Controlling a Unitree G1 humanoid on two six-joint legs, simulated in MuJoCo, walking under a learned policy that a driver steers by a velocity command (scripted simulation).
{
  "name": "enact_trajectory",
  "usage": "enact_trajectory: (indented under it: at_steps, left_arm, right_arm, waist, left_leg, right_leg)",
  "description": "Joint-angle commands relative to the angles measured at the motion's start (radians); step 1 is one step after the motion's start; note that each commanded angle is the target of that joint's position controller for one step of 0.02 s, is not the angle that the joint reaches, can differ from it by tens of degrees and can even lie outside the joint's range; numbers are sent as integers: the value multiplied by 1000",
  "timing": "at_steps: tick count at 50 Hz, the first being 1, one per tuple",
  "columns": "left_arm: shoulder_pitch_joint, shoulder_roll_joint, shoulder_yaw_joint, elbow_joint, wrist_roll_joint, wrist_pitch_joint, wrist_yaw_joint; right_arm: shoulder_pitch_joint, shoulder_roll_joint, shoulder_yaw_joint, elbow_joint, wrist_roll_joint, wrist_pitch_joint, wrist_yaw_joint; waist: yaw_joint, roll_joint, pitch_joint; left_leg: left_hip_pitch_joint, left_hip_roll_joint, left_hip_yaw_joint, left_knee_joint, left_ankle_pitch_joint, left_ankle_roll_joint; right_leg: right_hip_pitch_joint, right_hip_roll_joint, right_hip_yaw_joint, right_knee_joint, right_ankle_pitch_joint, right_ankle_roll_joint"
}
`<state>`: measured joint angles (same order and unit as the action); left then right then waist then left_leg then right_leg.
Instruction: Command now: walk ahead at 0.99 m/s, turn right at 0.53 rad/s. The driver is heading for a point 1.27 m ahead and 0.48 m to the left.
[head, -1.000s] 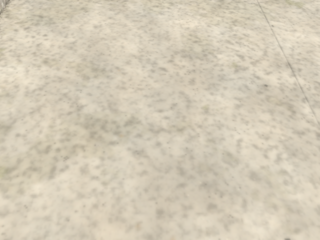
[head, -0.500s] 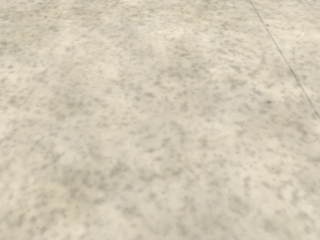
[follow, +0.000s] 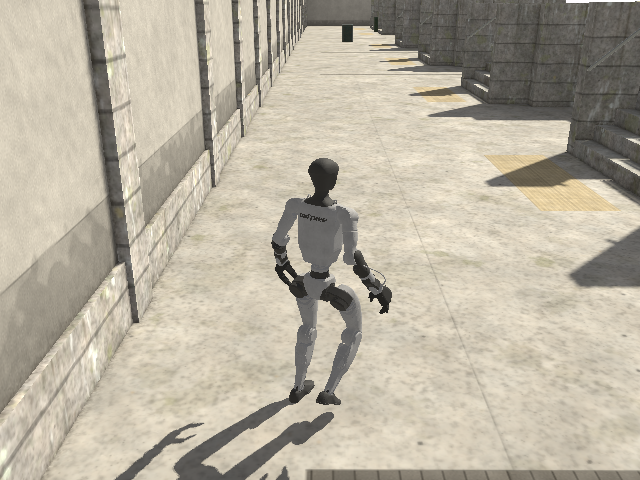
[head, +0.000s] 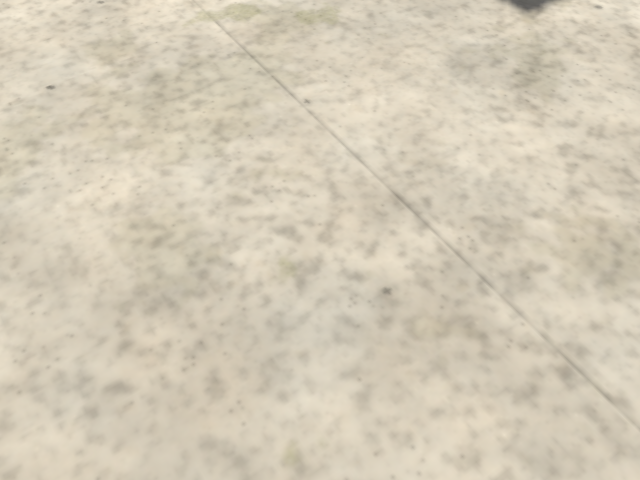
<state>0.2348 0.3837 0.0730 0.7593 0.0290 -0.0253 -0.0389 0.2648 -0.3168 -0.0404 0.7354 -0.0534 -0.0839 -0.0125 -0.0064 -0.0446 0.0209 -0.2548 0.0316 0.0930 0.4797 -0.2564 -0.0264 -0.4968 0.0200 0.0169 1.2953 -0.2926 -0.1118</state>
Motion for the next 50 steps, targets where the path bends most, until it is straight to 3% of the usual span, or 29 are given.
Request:
enact_trajectory:
  at_steps: [1, 4, 6, 8, 10, 11, 12, 13, 14, 15, 16, 17, 20, 23, 25, 27, 30, 32, 33, 34, 35, 36, 37, 38, 39, 42, 44, 47, 50]
  left_arm:
    - [-84, -81, -43, -132, 19, 2, -28]
    - [-206, -40, -55, -200, 22, -8, -38]
    - [-279, -40, -72, -217, 19, -20, -58]
    - [-304, -40, -78, -209, 13, -28, -56]
    - [-230, 4, -61, -183, 20, -34, -29]
    - [-63, 35, -43, -132, 27, -40, -10]
    - [121, 79, -20, -74, 37, -43, 11]
    - [253, 174, 7, -46, 58, -49, 36]
    - [247, 229, 20, -67, 60, -49, 44]
    - [176, 168, 19, -64, 35, -41, 44]
    - [96, 79, -3, -56, 25, -51, 44]
    - [56, 32, -10, -42, 23, -61, 39]
    - [53, -32, -23, 2, -1, -88, 37]
    - [72, -71, -29, 45, -17, -112, 31]
    - [51, -71, -30, 54, -12, -121, 35]
    - [53, -33, -23, 62, -12, -123, 43]
    - [112, 51, -9, 73, -15, -113, 61]
    - [87, 123, 12, 53, -2, -76, 77]
    - [42, 144, 20, 34, 5, -55, 80]
    - [27, 137, 21, 30, 11, -43, 68]
    - [-2, 7, -8, 13, 17, -52, 45]
    - [116, -27, -30, -116, -3, -74, 43]
    - [29, 18, -38, -129, 12, -103, 47]
    - [-19, 40, -38, -125, 9, -115, 47]
    - [-45, 27, -42, -127, 18, -112, 48]
    - [-32, -3, -56, -122, 50, -45, 45]
    - [-126, -28, -67, -168, 46, -31, 36]
    - [-288, -66, -86, -231, 15, -36, 20]
    - [-340, -46, -82, -255, -3, -42, 20]
  right_arm:
    - [148, -14, 1, 45, 20, -38, 22]
    - [114, -70, -9, 64, 28, -49, 24]
    - [122, -91, -13, 82, 45, -44, 28]
    - [165, -150, -25, 107, 48, -42, 35]
    - [197, -212, -36, 131, 45, -39, 32]
    - [196, -235, -41, 141, 44, -30, 25]
    - [184, -231, -39, 139, 48, -24, 21]
    - [214, -108, -14, 112, 36, -22, 25]
    - [308, 3, 4, 65, 79, -20, 25]
    - [206, -82, -14, 56, 72, -9, 21]
    - [129, -84, -16, 48, 63, -3, 25]
    - [117, -57, -12, 59, 58, 4, 32]
    - [128, 2, -11, 71, 34, 56, 54]
    - [-36, 25, -6, 3, 27, 78, 73]
    - [-115, 36, 5, -38, 32, 74, 87]
    - [-186, 25, 13, -66, 34, 69, 104]
    - [-191, -11, 9, -62, 33, 64, 110]
    - [10, -74, -13, -10, 38, 66, 95]
    - [201, -118, -36, 42, 36, 69, 82]
    - [357, -165, -66, 96, 38, 71, 58]
    - [264, -220, -90, 97, 61, 85, 36]
    - [186, -350, -111, 41, 22, 96, 39]
    - [173, -307, -113, 6, 29, 97, 29]
    - [152, -237, -99, 25, 32, 89, 19]
    - [122, -196, -86, 41, 35, 76, 16]
    - [74, -141, -60, 36, 47, 30, 12]
    - [81, -155, -63, 30, 51, 11, 17]
    - [113, -160, -74, 28, 53, 6, 25]
    - [162, -174, -85, 37, 59, 7, 31]
  waist:
    - [-8, 138, -1]
    - [35, 126, 88]
    - [35, 96, 118]
    - [27, 89, 118]
    - [72, 106, 22]
    - [157, 126, -77]
    - [251, 126, -169]
    - [244, -34, -303]
    - [147, -227, -472]
    - [148, -109, -350]
    - [113, -46, -161]
    - [74, -22, -72]
    - [-10, -46, -4]
    - [-19, -27, 81]
    - [-36, -37, 102]
    - [-38, 7, 119]
    - [-55, 4, 71]
    - [-171, -51, -55]
    - [-265, -57, -145]
    - [-312, -1, -201]
    - [-221, 246, -75]
    - [-70, 374, -263]
    - [-122, 145, -288]
    - [-84, 8, -119]
    - [-29, -54, -37]
    - [53, -63, 39]
    - [36, -39, 69]
    - [-33, 20, 81]
    - [-87, 74, 33]
  left_leg:
    - [182, 246, -301, -278, 86, 140]
    - [96, 206, -175, -380, 162, 164]
    - [-16, 158, -115, -490, 242, 166]
    - [3, 182, -115, -502, 458, 183]
    - [152, 189, -86, -298, 910, 169]
    - [149, 179, -77, -72, 1007, 155]
    - [17, 132, -70, 209, 853, 139]
    - [-187, 40, -78, 598, 233, 139]
    - [-398, -54, -167, 921, -214, 135]
    - [-502, -13, -184, 968, -107, 144]
    - [-536, 35, -169, 912, -24, 142]
    - [-504, 67, -163, 861, 9, 133]
    - [-437, 107, -159, 806, 9, 108]
    - [-530, 123, -118, 737, 122, 101]
    - [-496, 107, -75, 598, 252, 114]
    - [-396, 74, 0, 398, 347, 143]
    - [-239, -42, 110, 263, 372, 190]
    - [-32, -114, 117, 268, 240, 222]
    - [166, -128, 77, 263, 169, 254]
    - [376, -136, 9, 198, 89, 280]
    - [421, -39, -187, 142, 77, 314]
    - [709, 187, -772, -10, 58, 543]
    - [683, 237, -951, -210, -187, 538]
    - [492, 217, -898, -270, -229, 474]
    - [324, 176, -805, -269, -143, 430]
    - [-5, 54, -586, -278, 64, 396]
    - [-108, -1, -510, -313, 121, 386]
    - [-119, -60, -461, -313, 224, 323]
    - [20, -33, -491, -264, 407, 279]
  right_leg:
    - [-278, -80, 115, -32, 14, 5]
    - [-282, -60, 98, -292, 139, 25]
    - [-72, -61, -55, -536, 271, 24]
    - [80, -37, -86, -599, 295, 19]
    - [204, 18, -92, -643, 181, 4]
    - [391, 48, -82, -669, 128, -1]
    - [638, 2, -36, -701, 113, 0]
    - [853, -258, 245, -728, -220, 3]
    - [957, -499, 740, -929, -440, -48]
    - [829, -458, 732, -1028, -471, -58]
    - [678, -407, 540, -1017, -337, -57]
    - [552, -362, 411, -1039, -162, -48]
    - [397, -311, 168, -1109, 36, -17]
    - [376, -267, -44, -1169, 267, 11]
    - [345, -213, -179, -1186, 379, 31]
    - [340, -194, -270, -1219, 486, 46]
    - [482, -216, -314, -1097, 1057, 79]
    - [544, -250, -300, -795, 1370, 86]
    - [489, -271, -273, -538, 1372, 72]
    - [359, -228, -262, -197, 1095, 70]
    - [52, -21, -238, 207, 24, 98]
    - [-324, 56, -45, 474, -222, 145]
    - [-406, 0, 81, 420, -137, 126]
    - [-389, -51, 89, 290, -74, 118]
    - [-317, -92, 85, 173, -54, 123]
    - [-138, -148, 71, -19, -83, 169]
    - [-100, -159, 27, -203, -10, 189]
    - [-28, -120, -7, -502, 282, 184]
    - [27, -68, -10, -659, 400, 160]
